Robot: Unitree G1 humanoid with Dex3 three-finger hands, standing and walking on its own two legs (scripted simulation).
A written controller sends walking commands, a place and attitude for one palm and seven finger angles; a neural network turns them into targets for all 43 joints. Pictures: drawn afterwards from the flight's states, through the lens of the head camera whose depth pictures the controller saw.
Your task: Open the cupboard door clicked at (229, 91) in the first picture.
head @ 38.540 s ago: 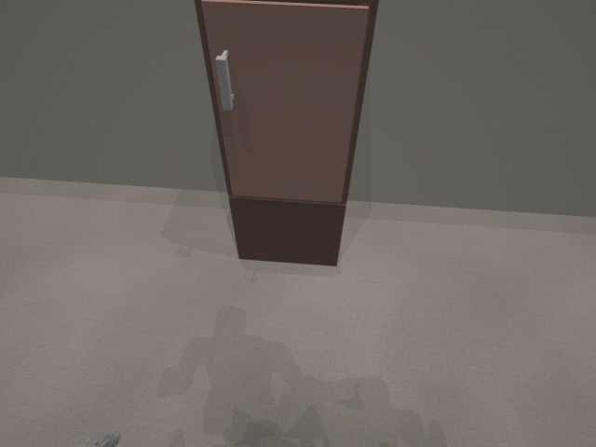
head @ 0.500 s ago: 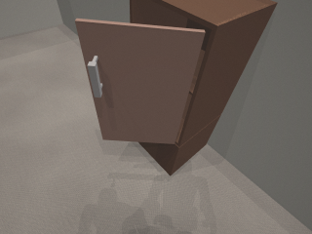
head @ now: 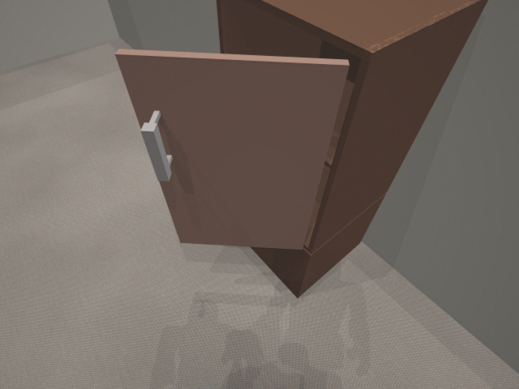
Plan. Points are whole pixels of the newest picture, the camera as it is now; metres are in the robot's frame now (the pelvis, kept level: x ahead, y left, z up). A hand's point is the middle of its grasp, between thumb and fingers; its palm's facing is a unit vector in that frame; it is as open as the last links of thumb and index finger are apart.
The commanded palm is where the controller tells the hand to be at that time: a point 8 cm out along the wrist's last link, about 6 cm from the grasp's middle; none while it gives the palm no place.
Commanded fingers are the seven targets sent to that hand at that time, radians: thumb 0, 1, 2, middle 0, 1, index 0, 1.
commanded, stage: come to a stop and stand still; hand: left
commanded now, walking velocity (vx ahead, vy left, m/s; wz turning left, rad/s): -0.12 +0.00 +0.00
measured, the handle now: (160, 146) +0.52 +0.23 +0.05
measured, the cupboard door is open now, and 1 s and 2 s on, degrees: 47 47 47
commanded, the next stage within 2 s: look again from close up in 0.70 s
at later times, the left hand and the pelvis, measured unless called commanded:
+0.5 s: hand out of the picture -0.03 +0.17 -0.17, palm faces +0.03 -0.98 -0.19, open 7.3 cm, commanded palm none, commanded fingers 0.00 0.90 0.90 -0.20 -0.30 -0.20 -0.30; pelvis -0.04 -0.01 +0.00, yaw +0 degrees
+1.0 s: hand out of the picture -0.05 +0.19 -0.18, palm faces +0.01 -0.98 -0.19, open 7.4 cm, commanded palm none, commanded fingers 0.00 0.90 0.90 -0.20 -0.30 -0.20 -0.30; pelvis -0.04 +0.02 -0.01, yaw +0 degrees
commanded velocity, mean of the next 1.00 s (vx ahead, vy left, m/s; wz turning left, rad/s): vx -0.01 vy -0.02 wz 0.00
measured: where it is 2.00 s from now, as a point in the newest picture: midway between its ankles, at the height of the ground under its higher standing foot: outside the picture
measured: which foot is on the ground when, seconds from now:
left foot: up 0.00-0.02, down 0.04-1.00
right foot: down 0.00-0.06, up 0.08-0.30, down 0.32-1.00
